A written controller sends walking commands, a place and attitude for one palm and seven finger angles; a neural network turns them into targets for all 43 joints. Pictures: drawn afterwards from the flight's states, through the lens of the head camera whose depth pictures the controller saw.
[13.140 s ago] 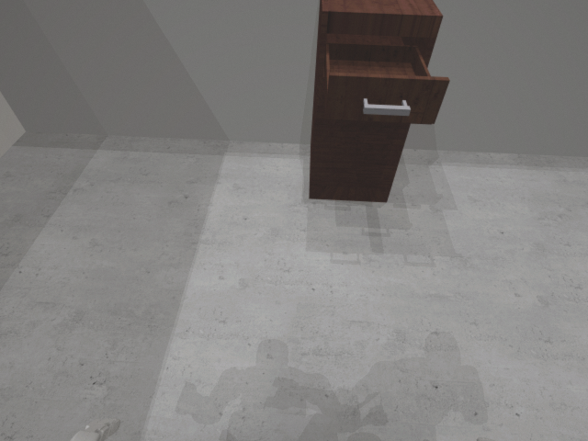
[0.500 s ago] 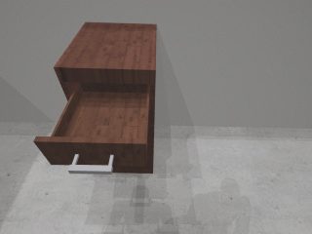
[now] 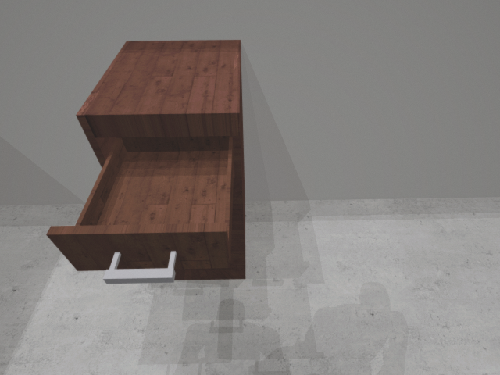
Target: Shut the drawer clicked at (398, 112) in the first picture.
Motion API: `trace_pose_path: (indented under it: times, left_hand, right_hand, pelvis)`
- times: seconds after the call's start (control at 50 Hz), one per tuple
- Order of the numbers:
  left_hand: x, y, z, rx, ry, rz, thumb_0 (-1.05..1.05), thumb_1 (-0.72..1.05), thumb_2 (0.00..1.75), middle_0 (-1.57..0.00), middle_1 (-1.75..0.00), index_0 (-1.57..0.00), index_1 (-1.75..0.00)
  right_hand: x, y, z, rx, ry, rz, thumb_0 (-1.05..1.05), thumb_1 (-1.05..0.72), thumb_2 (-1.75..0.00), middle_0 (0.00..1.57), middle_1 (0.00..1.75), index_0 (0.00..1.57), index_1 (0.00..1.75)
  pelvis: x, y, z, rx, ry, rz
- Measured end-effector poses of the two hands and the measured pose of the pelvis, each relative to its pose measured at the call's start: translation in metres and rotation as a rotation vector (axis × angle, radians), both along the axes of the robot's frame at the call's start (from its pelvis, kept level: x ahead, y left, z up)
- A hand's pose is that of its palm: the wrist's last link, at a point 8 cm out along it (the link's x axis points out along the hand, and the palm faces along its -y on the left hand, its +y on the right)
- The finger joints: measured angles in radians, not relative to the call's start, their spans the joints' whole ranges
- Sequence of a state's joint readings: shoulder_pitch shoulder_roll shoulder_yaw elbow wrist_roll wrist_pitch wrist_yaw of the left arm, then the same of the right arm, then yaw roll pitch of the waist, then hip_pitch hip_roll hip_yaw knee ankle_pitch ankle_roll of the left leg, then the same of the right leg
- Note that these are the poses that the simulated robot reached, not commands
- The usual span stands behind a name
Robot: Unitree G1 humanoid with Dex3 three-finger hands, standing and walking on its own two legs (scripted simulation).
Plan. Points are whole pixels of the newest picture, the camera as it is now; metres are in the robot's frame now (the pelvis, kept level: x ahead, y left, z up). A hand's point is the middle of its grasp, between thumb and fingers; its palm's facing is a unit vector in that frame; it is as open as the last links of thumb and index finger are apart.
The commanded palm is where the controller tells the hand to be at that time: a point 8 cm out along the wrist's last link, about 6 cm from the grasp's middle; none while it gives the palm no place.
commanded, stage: look again from close up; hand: left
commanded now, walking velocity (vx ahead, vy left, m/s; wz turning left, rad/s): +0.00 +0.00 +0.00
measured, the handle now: (142, 266) +0.33 +0.24 -0.06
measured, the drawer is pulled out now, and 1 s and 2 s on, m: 0.29 0.29 0.29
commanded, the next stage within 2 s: raise the hand and make a fist in 0.10 s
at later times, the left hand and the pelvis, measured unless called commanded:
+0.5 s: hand (152, 332) +0.18 +0.16 +0.02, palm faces +0.03 -1.00 +0.06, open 6.6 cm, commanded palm +0.09 +0.23 -0.05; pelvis -0.04 +0.02 -0.04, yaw +0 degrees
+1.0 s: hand (162, 358) +0.16 +0.15 -0.03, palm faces -0.07 -1.00 +0.01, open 4.0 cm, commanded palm +0.11 +0.23 -0.01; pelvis -0.04 +0.02 -0.08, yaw +2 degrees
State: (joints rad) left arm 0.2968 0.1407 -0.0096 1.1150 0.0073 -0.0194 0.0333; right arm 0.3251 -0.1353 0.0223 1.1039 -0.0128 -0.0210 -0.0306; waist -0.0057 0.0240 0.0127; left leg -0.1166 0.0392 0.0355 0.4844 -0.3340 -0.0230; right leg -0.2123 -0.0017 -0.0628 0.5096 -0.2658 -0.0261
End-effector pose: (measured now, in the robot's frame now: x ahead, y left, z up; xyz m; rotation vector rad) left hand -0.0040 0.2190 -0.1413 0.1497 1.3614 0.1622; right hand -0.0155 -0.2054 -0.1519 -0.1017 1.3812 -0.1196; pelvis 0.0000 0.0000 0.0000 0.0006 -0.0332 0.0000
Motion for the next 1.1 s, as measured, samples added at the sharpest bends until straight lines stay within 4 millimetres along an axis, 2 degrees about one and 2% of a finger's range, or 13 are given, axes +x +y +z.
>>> trace_pose_path:
  times: [0.24,0.3,0.38,0.46,0.52,0.58,0.64,0.7,0.78,0.84,0.88,0.98,1.1]
  left_hand:
    - [0.008,0.017,0.008,0.014,-0.069,0.041,0.01,0.92,0.90,-0.20,-0.30,-0.21,-0.30]
    - [0.059,0.030,0.056,0.077,-0.449,0.068,0.02,0.94,0.90,-0.21,-0.31,-0.22,-0.31]
    - [0.131,0.026,0.126,0.068,-0.918,0.024,0.02,0.93,0.90,-0.24,-0.35,-0.25,-0.35]
    - [0.166,0.003,0.159,-0.082,-1.301,-0.054,0.01,0.93,0.90,-0.29,-0.41,-0.30,-0.42]
    - [0.156,-0.014,0.150,-0.203,-1.440,-0.113,0.00,0.92,0.90,-0.35,-0.47,-0.36,-0.47]
    - [0.129,-0.018,0.117,-0.217,-1.363,-0.124,0.00,0.91,0.90,-0.41,-0.53,-0.42,-0.53]
    - [0.098,-0.008,0.084,-0.156,-1.215,-0.075,0.00,0.90,0.90,-0.47,-0.59,-0.48,-0.60]
    - [0.078,0.012,0.079,-0.043,-1.188,-0.021,0.01,0.90,0.90,-0.53,-0.66,-0.54,-0.66]
    - [0.088,0.022,0.115,0.035,-1.400,-0.035,0.02,0.90,0.90,-0.61,-0.74,-0.61,-0.75]
    - [0.115,0.006,0.141,-0.036,-1.540,-0.141,0.02,0.90,0.91,-0.66,-0.81,-0.67,-0.81]
    - [0.134,-0.009,0.143,-0.115,-1.518,-0.227,0.01,0.90,0.91,-0.70,-0.85,-0.71,-0.85]
    - [0.150,-0.020,0.117,-0.223,-1.201,-0.241,0.01,0.90,0.90,-0.80,-0.96,-0.81,-0.96]
    - [0.122,0.021,0.133,-0.008,-1.205,-0.031,0.01,0.90,0.90,-0.92,-1.09,-0.93,-1.09]
  right_hand:
    - [-0.023,0.008,0.003,0.001,0.031,-0.004,0.00,-0.91,-0.90,0.20,0.30,0.20,0.30]
    - [0.003,-0.002,0.012,-0.064,-0.182,0.002,0.01,-0.91,-0.90,0.20,0.30,0.20,0.30]
    - [0.059,-0.021,0.028,-0.121,-0.480,0.032,0.02,-0.92,-0.90,0.20,0.30,0.20,0.30]
    - [0.120,-0.032,0.058,-0.163,-0.752,0.093,0.02,-0.92,-0.90,0.20,0.30,0.20,0.30]
    - [0.158,-0.033,0.079,-0.183,-0.892,0.171,0.01,-0.91,-0.90,0.20,0.30,0.20,0.30]
    - [0.190,-0.028,0.088,-0.191,-0.971,0.239,0.01,-0.91,-0.90,0.19,0.30,0.20,0.30]
    - [0.214,-0.015,0.084,-0.174,-1.001,0.299,0.01,-0.91,-0.90,0.19,0.30,0.19,0.30]
    - [0.226,0.006,0.067,-0.131,-0.996,0.345,0.01,-0.91,-0.90,0.19,0.30,0.19,0.30]
    - [0.221,0.034,0.031,-0.040,-0.941,0.378,0.01,-0.91,-0.90,0.19,0.30,0.20,0.30]
    - [0.201,0.048,0.005,0.024,-0.871,0.358,0.01,-0.91,-0.90,0.20,0.30,0.20,0.30]
    - [0.184,0.052,-0.006,0.051,-0.811,0.310,0.01,-0.90,-0.90,0.20,0.30,0.20,0.30]
    - [0.142,0.036,-0.011,0.033,-0.665,0.153,0.01,-0.90,-0.90,0.20,0.30,0.20,0.30]
    - [0.127,-0.001,0.005,-0.088,-0.618,0.102,0.01,-0.90,-0.90,0.20,0.30,0.20,0.30]
  pelvis:
    - [-0.012,0.009,0.000,-0.003,0.001,-0.003]
    - [-0.017,0.014,-0.001,0.003,0.009,-0.004]
    - [-0.027,0.021,-0.007,0.007,0.044,0.026]
    - [-0.038,0.020,-0.024,0.018,0.119,0.009]
    - [-0.042,0.018,-0.041,0.019,0.155,0.000]
    - [-0.045,0.016,-0.058,0.016,0.185,0.006]
    - [-0.047,0.014,-0.072,0.006,0.212,0.023]
    - [-0.048,0.013,-0.083,-0.013,0.239,0.041]
    - [-0.051,0.012,-0.094,-0.042,0.260,0.062]
    - [-0.054,0.014,-0.098,-0.053,0.266,0.067]
    - [-0.054,0.015,-0.096,-0.049,0.270,0.061]
    - [-0.047,0.016,-0.080,-0.019,0.263,0.036]
    - [-0.034,0.015,-0.069,-0.017,0.255,0.026]
